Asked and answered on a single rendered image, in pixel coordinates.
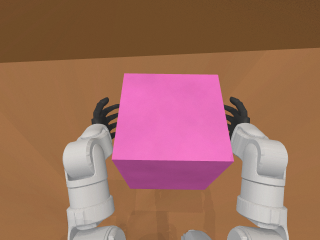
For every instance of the left robot upper arm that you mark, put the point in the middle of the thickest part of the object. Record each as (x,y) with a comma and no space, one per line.
(110,232)

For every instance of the robot right thigh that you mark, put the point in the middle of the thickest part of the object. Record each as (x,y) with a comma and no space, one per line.
(195,235)

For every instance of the robot right hand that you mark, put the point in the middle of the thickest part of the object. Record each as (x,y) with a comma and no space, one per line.
(240,115)

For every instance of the robot left hand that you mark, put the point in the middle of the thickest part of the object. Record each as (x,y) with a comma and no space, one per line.
(99,115)

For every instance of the robot right forearm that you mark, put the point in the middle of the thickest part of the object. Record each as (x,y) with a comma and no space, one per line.
(264,163)

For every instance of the right robot upper arm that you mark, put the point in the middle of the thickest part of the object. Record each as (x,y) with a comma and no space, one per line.
(253,233)

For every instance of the robot left forearm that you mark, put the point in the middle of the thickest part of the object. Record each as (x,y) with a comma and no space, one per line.
(84,162)

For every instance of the carton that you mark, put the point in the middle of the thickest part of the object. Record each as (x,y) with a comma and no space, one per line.
(171,131)

